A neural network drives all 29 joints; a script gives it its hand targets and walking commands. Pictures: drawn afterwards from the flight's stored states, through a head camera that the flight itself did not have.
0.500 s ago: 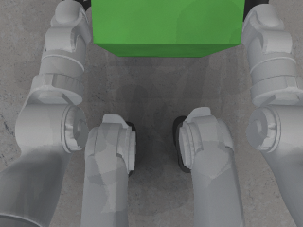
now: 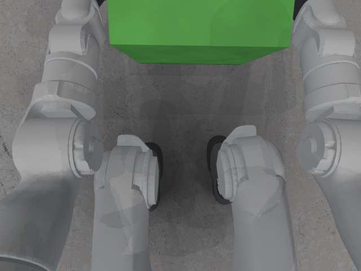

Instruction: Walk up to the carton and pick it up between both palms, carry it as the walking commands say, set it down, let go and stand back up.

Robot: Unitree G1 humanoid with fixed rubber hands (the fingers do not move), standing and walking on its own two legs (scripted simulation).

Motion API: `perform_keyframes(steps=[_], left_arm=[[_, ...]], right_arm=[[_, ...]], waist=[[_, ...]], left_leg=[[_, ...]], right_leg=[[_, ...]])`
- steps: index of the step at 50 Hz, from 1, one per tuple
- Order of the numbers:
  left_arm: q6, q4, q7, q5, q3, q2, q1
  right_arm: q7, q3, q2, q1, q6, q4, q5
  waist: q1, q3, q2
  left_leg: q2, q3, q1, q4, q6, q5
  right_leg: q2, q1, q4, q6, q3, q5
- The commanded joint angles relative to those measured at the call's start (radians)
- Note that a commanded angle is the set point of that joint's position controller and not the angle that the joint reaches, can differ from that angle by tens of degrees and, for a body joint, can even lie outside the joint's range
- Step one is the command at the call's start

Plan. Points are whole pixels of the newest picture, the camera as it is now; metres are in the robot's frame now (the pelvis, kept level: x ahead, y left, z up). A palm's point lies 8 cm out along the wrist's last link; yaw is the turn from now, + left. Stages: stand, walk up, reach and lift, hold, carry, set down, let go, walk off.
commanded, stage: set down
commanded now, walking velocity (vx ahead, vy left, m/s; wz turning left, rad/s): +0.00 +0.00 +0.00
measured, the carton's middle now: (195, 7) +0.55 -0.05 -0.23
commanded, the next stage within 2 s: none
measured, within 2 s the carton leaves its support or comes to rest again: neither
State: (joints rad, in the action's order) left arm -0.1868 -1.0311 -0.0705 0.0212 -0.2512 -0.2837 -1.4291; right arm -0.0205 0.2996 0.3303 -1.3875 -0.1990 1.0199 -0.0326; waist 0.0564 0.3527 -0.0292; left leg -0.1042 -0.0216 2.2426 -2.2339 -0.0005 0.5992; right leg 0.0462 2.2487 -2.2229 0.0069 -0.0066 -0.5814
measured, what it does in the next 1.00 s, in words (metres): stands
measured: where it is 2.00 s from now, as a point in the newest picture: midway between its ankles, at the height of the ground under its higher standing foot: (185, 184)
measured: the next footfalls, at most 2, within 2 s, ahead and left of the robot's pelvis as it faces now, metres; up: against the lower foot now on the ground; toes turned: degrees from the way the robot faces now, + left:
none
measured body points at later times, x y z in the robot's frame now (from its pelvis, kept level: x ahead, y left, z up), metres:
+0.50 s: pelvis +0.00 +0.00 +0.00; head +0.37 -0.02 +0.25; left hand +0.57 +0.14 -0.17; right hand +0.54 -0.24 -0.17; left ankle +0.11 +0.10 -0.33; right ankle +0.11 -0.11 -0.33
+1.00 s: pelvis +0.00 -0.01 +0.03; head +0.36 -0.02 +0.30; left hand +0.58 +0.16 -0.11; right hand +0.55 -0.26 -0.10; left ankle +0.11 +0.10 -0.33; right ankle +0.11 -0.11 -0.33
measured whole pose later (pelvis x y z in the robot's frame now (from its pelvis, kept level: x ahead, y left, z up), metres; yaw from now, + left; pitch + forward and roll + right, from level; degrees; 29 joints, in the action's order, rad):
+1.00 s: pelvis +0.00 -0.01 +0.03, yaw -1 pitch +38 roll +1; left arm -0.16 -0.97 -0.08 0.18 -0.14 -0.42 -1.37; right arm -0.06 0.19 0.42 -1.33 -0.14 0.95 -0.21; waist 0.05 0.26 -0.01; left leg -0.05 -0.02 2.20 -2.14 0.00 0.61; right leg 0.03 2.22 -2.13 -0.02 -0.03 -0.57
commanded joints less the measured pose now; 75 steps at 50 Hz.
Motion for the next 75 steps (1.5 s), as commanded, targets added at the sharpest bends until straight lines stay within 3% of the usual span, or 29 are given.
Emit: perform_keyframes(steps=[1,8,14,19,23,30,37,42,57,75], left_arm=[[0.019,0.081,0.196,0.059,0.249,0.699,-0.486],[0.047,0.053,0.133,0.063,0.195,0.445,-0.448],[0.091,-0.008,-0.007,0.089,0.111,-0.102,-0.338],[0.111,-0.006,-0.047,0.141,0.143,-0.185,-0.329],[0.120,-0.004,-0.046,0.144,0.139,-0.203,-0.288],[0.122,0.025,-0.029,0.169,0.156,-0.221,-0.267],[0.110,0.058,-0.019,0.186,0.154,-0.261,-0.266],[0.084,0.169,-0.024,0.188,0.132,-0.282,-0.268],[0.020,0.172,0.024,0.113,0.051,-0.252,-0.149],[-0.029,0.277,0.055,0.078,0.023,-0.247,-0.081]], right_arm=[[0.216,-0.245,-0.668,-0.531,0.038,-0.123,-0.065],[0.141,-0.176,-0.428,-0.473,0.073,-0.077,-0.060],[-0.021,-0.084,0.110,-0.350,0.129,-0.005,-0.089],[-0.065,-0.093,0.178,-0.317,0.153,0.023,-0.142],[-0.064,-0.105,0.184,-0.273,0.161,0.037,-0.158],[-0.052,-0.102,0.224,-0.246,0.166,0.028,-0.165],[-0.041,-0.119,0.253,-0.258,0.153,-0.024,-0.195],[-0.048,-0.118,0.273,-0.246,0.124,-0.138,-0.208],[-0.003,-0.046,0.224,-0.113,0.047,-0.203,-0.125],[0.039,0.009,0.238,-0.036,0.005,-0.285,-0.095]], waist=[[0.050,-0.962,-0.011],[0.055,-0.990,-0.011],[0.050,-1.066,-0.001],[0.036,-1.166,-0.009],[0.020,-1.169,-0.012],[0.039,-1.170,-0.021],[0.020,-1.252,-0.008],[0.016,-1.439,-0.003],[0.006,-1.337,0.012],[0.016,-1.504,-0.009]], left_leg=[[-0.013,0.006,-0.406,0.169,-0.012,-0.210],[0.000,0.002,-0.458,0.171,0.000,-0.206],[0.028,0.001,-0.517,0.176,0.020,-0.229],[0.044,0.015,-0.553,0.168,0.028,-0.300],[0.055,0.016,-0.520,0.170,0.030,-0.316],[0.069,0.021,-0.506,0.168,0.029,-0.314],[0.074,0.013,-0.554,0.164,0.019,-0.324],[0.062,-0.008,-0.635,0.189,0.016,-0.337],[0.047,-0.015,-0.582,0.425,0.007,-0.281],[0.032,-0.008,-0.869,0.739,0.022,-0.394]], right_leg=[[0.020,-0.447,0.166,-0.006,-0.015,0.251],[0.006,-0.500,0.172,0.002,-0.022,0.245],[-0.021,-0.566,0.190,0.017,-0.016,0.265],[-0.026,-0.604,0.173,0.015,0.001,0.354],[-0.031,-0.597,0.170,0.016,0.012,0.384],[-0.045,-0.578,0.166,0.010,0.011,0.387],[-0.046,-0.628,0.162,0.008,0.001,0.396],[-0.033,-0.745,0.189,0.008,-0.015,0.426],[-0.013,-0.739,0.427,0.004,-0.012,0.384],[0.001,-0.934,0.733,0.015,-0.027,0.470]])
